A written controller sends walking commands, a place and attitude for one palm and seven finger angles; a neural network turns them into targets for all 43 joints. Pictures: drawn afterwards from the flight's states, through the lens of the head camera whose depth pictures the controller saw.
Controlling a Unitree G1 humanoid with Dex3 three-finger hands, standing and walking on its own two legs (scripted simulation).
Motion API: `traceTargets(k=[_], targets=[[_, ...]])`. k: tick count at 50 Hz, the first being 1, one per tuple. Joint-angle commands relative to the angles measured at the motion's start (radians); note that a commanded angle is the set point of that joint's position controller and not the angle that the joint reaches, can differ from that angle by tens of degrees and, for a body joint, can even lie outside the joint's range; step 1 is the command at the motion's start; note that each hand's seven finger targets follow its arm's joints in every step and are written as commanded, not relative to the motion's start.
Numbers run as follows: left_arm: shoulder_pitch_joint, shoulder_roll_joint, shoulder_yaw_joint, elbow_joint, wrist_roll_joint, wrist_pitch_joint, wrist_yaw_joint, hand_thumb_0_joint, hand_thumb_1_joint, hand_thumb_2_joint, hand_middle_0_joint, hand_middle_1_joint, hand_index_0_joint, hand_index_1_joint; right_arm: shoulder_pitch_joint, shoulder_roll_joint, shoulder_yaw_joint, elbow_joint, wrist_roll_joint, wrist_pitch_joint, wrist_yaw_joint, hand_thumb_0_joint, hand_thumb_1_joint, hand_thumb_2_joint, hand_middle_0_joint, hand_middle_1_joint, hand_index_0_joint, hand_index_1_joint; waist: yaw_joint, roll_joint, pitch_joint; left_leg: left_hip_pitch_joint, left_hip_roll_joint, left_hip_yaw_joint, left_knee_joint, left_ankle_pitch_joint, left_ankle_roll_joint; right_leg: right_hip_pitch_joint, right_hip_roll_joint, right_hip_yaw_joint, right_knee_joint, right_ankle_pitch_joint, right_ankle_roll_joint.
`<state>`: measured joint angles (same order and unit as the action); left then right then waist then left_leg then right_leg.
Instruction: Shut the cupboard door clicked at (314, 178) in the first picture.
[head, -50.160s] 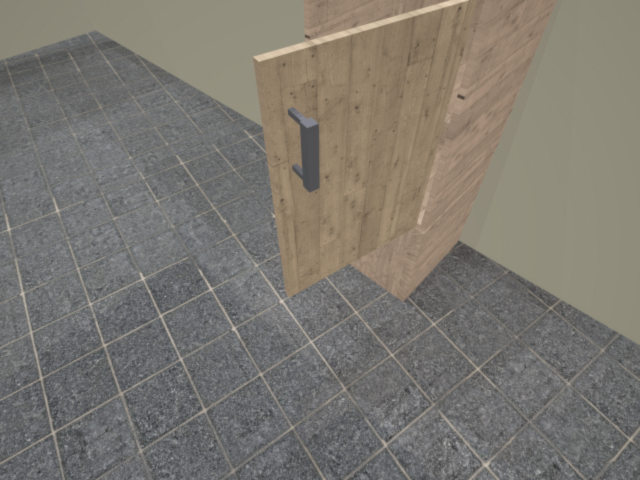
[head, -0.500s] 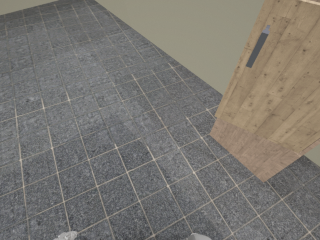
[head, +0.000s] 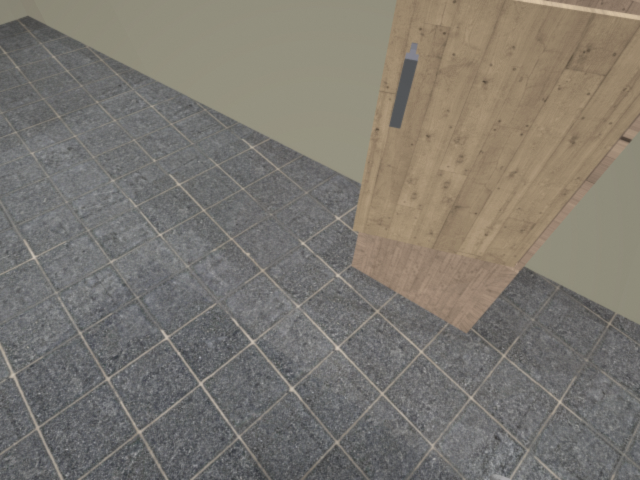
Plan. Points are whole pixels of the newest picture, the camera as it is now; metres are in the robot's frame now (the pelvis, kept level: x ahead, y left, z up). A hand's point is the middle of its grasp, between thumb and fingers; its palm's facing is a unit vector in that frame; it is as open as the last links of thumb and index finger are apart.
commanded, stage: turn to face it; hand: left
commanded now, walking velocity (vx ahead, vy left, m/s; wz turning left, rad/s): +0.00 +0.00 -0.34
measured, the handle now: (404, 86) +0.71 -0.09 +0.11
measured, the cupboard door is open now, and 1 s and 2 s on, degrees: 20 20 20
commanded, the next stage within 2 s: take the last steps up to it in 0.22 s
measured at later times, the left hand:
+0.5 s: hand out of the picture +0.12 +0.16 -0.15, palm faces -0.14 -0.96 -0.23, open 7.4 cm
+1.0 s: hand (294, 378) +0.29 +0.06 -0.17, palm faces -0.35 -0.92 -0.16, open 7.4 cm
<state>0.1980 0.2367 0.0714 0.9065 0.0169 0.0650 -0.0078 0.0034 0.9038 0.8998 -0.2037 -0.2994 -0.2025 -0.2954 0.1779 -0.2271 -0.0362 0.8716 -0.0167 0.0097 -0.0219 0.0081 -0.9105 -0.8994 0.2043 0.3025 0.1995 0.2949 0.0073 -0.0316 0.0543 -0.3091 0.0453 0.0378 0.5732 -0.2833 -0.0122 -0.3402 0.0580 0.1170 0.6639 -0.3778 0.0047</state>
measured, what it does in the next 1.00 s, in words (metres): walks ahead, turning right: right foot, then left foot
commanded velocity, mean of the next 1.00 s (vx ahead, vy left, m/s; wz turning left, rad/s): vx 0.19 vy -0.09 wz -0.18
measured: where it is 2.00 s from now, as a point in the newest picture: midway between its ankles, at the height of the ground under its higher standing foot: (363, 470)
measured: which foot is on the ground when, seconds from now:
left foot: down 0.00-0.30, up 0.32-0.58, down 0.60-1.00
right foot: up 0.00-0.28, down 0.30-0.60, up 0.62-1.00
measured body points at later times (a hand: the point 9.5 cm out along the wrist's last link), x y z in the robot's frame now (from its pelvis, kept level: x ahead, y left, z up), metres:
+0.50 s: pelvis +0.02 -0.02 +0.01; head +0.04 -0.03 +0.46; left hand +0.13 +0.21 -0.13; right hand +0.01 -0.28 -0.14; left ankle +0.02 +0.10 -0.68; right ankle -0.01 -0.13 -0.73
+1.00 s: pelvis +0.14 -0.09 +0.00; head +0.19 -0.10 +0.45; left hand +0.31 +0.11 -0.15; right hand -0.02 -0.27 -0.13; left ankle +0.07 +0.09 -0.73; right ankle +0.21 -0.25 -0.70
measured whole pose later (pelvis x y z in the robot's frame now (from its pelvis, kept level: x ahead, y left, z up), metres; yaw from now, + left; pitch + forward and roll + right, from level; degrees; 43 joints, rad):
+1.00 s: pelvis +0.14 -0.09 +0.00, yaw -16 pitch +0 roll -1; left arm 0.12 0.22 0.06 0.99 0.03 0.03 -0.05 0.00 0.91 0.90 -0.20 -0.30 -0.19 -0.29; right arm 0.47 -0.14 -0.03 1.07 -0.04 -0.04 -0.03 0.01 -0.91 -0.90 0.21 0.30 0.20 0.30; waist -0.07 -0.02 0.10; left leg 0.02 0.16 0.20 0.39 -0.38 -0.10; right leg -0.51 -0.05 -0.08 0.69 -0.19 -0.02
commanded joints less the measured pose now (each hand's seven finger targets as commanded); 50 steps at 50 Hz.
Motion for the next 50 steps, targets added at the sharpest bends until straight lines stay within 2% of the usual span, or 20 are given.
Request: traceTargets(k=[1,5,9,12,13,14,15,17,20,26,28,29,30,31,32,35,39,46,48,50], targets=[[-0.02,0.106,0.039,-0.099,0.012,-0.02,-0.008,0.0,0.9,0.9,-0.2,-0.3,-0.2,-0.3,0.08,-0.201,-0.03,-0.055,-0.02,-0.02,-0.023,0.0,-0.9,-0.9,0.2,0.3,0.2,0.3,-0.018,0.251,-0.071,0.129,0.345,-0.313,-0.31,0.333,0.16,-0.186,-0.04,-0.046,0.443,-0.144,0.023],[-0.018,0.07,0.023,-0.082,0.0,-0.014,-0.018,0.0,0.9,0.9,-0.2,-0.3,-0.2,-0.3,0.074,-0.169,-0.023,-0.044,-0.02,-0.016,-0.028,0.0,-0.9,-0.9,0.2,0.3,0.2,0.3,-0.01,0.234,-0.092,0.225,0.251,-0.084,-0.198,0.61,0.142,-0.172,-0.059,-0.112,0.381,-0.101,0.037],[-0.057,0.042,0.008,-0.087,-0.001,-0.022,-0.019,0.0,0.9,0.9,-0.2,-0.3,-0.2,-0.3,0.128,-0.185,-0.04,-0.006,-0.02,-0.007,-0.021,0.0,-0.9,-0.9,0.2,0.3,0.2,0.3,-0.044,0.26,-0.125,0.273,0.258,-0.046,-0.152,0.621,0.143,-0.064,-0.044,-0.179,0.114,-0.081,0.025],[0.013,0.06,0.01,-0.056,-0.001,-0.034,-0.015,0.0,0.9,0.9,-0.2,-0.3,-0.2,-0.3,0.112,-0.189,-0.047,0.008,-0.007,0.0,-0.013,0.0,-0.9,-0.9,0.2,0.3,0.2,0.3,-0.011,0.218,-0.122,0.156,0.241,-0.022,-0.078,0.486,0.094,0.15,-0.034,-0.196,-0.164,0.14,0.006],[0.072,0.09,0.019,-0.038,0.003,-0.041,-0.012,0.0,0.9,0.9,-0.2,-0.3,-0.2,-0.3,0.098,-0.176,-0.049,0.007,0.0,0.001,-0.009,0.0,-0.9,-0.9,0.2,0.3,0.2,0.3,0.02,0.145,-0.146,0.094,0.198,0.021,-0.001,0.35,0.044,0.255,-0.079,-0.137,-0.285,0.28,-0.008],[0.117,0.187,0.037,-0.019,0.015,-0.051,0.001,0.0,0.9,0.9,-0.2,-0.3,-0.2,-0.3,0.08,-0.11,-0.041,-0.016,0.011,0.002,-0.005,0.0,-0.9,-0.9,0.2,0.3,0.2,0.3,0.037,-0.111,-0.141,-0.109,0.084,0.112,0.169,0.015,-0.021,0.38,-0.292,0.132,-0.353,0.49,-0.074],[0.145,0.246,0.046,-0.005,0.01,-0.053,0.011,0.0,0.9,0.9,-0.2,-0.3,-0.2,-0.3,0.021,-0.085,-0.027,-0.046,0.008,0.01,-0.007,0.0,-0.9,-0.9,0.2,0.3,0.2,0.3,0.065,-0.24,-0.109,-0.216,0.01,0.073,0.363,-0.358,-0.043,0.328,-0.45,0.289,-0.357,0.674,-0.205],[0.081,0.196,0.039,-0.017,0.009,-0.047,0.023,0.0,0.9,0.9,-0.2,-0.3,-0.2,-0.3,0.026,-0.077,-0.031,-0.026,0.003,0.023,-0.007,0.0,-0.9,-0.9,0.2,0.3,0.2,0.3,0.031,-0.132,-0.05,-0.257,0.034,-0.028,0.518,-0.283,-0.029,0.239,-0.395,0.213,-0.386,0.41,-0.25],[0.0,0.135,0.025,-0.029,0.009,-0.054,0.021,0.0,0.9,0.9,-0.2,-0.3,-0.2,-0.3,0.057,-0.102,-0.034,0.015,-0.009,0.011,0.004,0.0,-0.9,-0.9,0.2,0.3,0.2,0.3,-0.01,-0.205,-0.044,-0.239,0.051,-0.006,0.512,-0.179,-0.045,0.209,-0.289,0.094,-0.39,0.265,-0.212],[0.008,0.152,0.031,-0.005,0.015,-0.065,0.005,0.0,0.9,0.9,-0.2,-0.3,-0.2,-0.3,0.084,-0.06,-0.03,0.021,-0.014,-0.013,0.018,0.0,-0.9,-0.9,0.2,0.3,0.2,0.3,-0.021,-0.135,0.002,-0.028,0.018,0.065,0.127,-0.127,-0.034,0.065,-0.257,0.101,-0.422,-0.076,-0.207],[-0.014,0.133,0.03,0.002,0.007,-0.062,0.0,0.0,0.9,0.9,-0.2,-0.3,-0.2,-0.3,0.206,-0.059,-0.027,0.063,-0.015,-0.031,0.009,0.0,-0.9,-0.9,0.2,0.3,0.2,0.3,-0.078,-0.089,-0.027,0.179,-0.004,0.091,-0.078,-0.01,-0.031,-0.029,-0.2,0.066,-0.329,-0.13,-0.165],[-0.014,0.084,0.018,-0.005,-0.001,-0.059,-0.007,0.0,0.9,0.9,-0.2,-0.3,-0.2,-0.3,0.287,-0.108,-0.035,0.094,-0.019,-0.043,-0.002,0.0,-0.9,-0.9,0.2,0.3,0.2,0.3,-0.109,0.062,-0.05,0.325,0.062,-0.003,-0.192,-0.063,-0.017,-0.14,-0.133,0.018,-0.168,-0.129,-0.12],[-0.001,0.006,0.002,-0.025,-0.008,-0.057,-0.017,0.0,0.9,0.9,-0.2,-0.3,-0.2,-0.3,0.376,-0.222,-0.061,0.114,-0.038,-0.052,-0.01,0.0,-0.9,-0.9,0.2,0.3,0.2,0.3,-0.137,0.387,-0.053,0.401,0.346,-0.421,-0.351,-0.304,0.06,-0.334,0.0,-0.117,0.16,-0.18,-0.049],[-0.077,0.046,0.005,-0.064,0.007,-0.058,-0.022,0.0,0.9,0.9,-0.2,-0.3,-0.2,-0.3,0.398,-0.261,-0.064,0.112,-0.033,-0.051,-0.022,0.0,-0.9,-0.9,0.2,0.3,0.2,0.3,-0.15,0.329,-0.007,0.327,0.487,-0.584,-0.45,-0.386,0.139,-0.399,-0.044,-0.073,0.338,-0.184,-0.046],[-0.111,0.074,0.013,-0.08,0.015,-0.064,-0.034,0.0,0.9,0.9,-0.2,-0.3,-0.2,-0.3,0.36,-0.241,-0.055,0.089,-0.026,-0.052,-0.023,0.0,-0.9,-0.9,0.2,0.3,0.2,0.3,-0.124,0.174,0.048,0.278,0.491,-0.553,-0.449,-0.318,0.182,-0.418,-0.104,-0.048,0.402,-0.106,-0.046],[-0.048,0.057,0.026,-0.015,0.024,-0.052,-0.047,0.0,0.9,0.9,-0.2,-0.3,-0.2,-0.3,0.238,-0.142,-0.023,0.077,-0.025,-0.066,-0.026,0.0,-0.9,-0.9,0.2,0.3,0.2,0.3,-0.049,0.19,0.079,0.181,0.343,-0.242,-0.41,0.006,0.092,-0.356,-0.124,-0.058,0.5,0.074,-0.016],[-0.025,0.006,0.006,0.008,0.013,-0.044,-0.048,0.0,0.9,0.9,-0.2,-0.3,-0.2,-0.3,0.297,-0.108,-0.013,0.116,-0.018,-0.077,-0.029,0.0,-0.9,-0.9,0.2,0.3,0.2,0.3,-0.039,0.207,0.03,0.271,0.268,-0.007,-0.341,0.381,0.08,-0.35,-0.109,-0.115,0.444,0.164,0.004],[-0.158,-0.006,-0.014,-0.017,0.007,-0.053,-0.047,0.0,0.9,0.9,-0.2,-0.3,-0.2,-0.3,0.346,-0.112,-0.03,0.16,-0.024,-0.064,-0.019,0.0,-0.9,-0.9,0.2,0.3,0.2,0.3,-0.079,0.246,0.068,0.267,0.279,0.078,-0.309,0.447,0.099,-0.234,-0.11,-0.214,0.069,0.198,-0.014],[-0.11,0.013,-0.006,-0.001,0.005,-0.062,-0.044,0.0,0.9,0.9,-0.2,-0.3,-0.2,-0.3,0.312,-0.132,-0.038,0.161,-0.021,-0.06,-0.018,0.0,-0.9,-0.9,0.2,0.3,0.2,0.3,-0.047,0.225,0.034,0.242,0.297,0.075,-0.262,0.503,0.099,-0.098,-0.087,-0.222,-0.011,0.177,-0.036],[0.076,0.045,0.01,0.064,0.007,-0.076,-0.037,0.0,0.9,0.9,-0.2,-0.3,-0.2,-0.3,0.271,-0.143,-0.042,0.161,-0.011,-0.054,-0.016,0.0,-0.9,-0.9,0.2,0.3,0.2,0.3,0.039,0.175,-0.06,0.18,0.25,0.119,-0.068,0.542,0.064,0.183,-0.042,-0.249,-0.126,0.241,-0.055]])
